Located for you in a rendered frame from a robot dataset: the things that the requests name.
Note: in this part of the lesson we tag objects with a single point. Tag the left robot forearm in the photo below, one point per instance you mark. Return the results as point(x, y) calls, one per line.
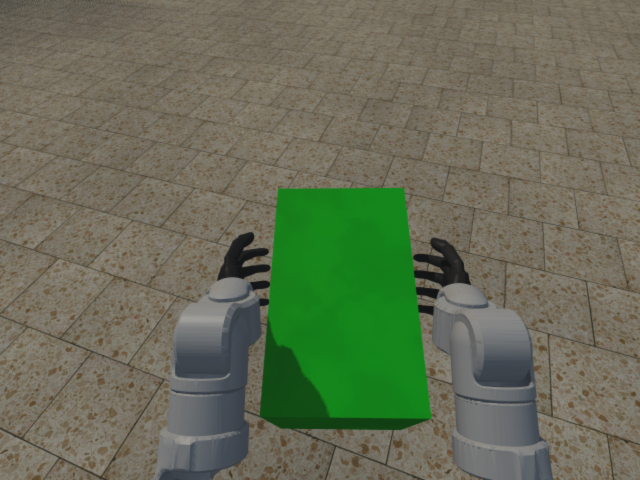
point(206, 430)

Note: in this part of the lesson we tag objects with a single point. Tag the right robot forearm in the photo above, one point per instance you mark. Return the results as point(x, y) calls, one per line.
point(496, 435)

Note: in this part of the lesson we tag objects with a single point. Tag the carton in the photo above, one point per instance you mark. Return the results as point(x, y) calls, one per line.
point(343, 343)

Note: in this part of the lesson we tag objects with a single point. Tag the robot right hand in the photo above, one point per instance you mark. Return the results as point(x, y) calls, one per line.
point(451, 264)

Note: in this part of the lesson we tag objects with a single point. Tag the robot left hand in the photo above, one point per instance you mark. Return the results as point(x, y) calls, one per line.
point(235, 258)

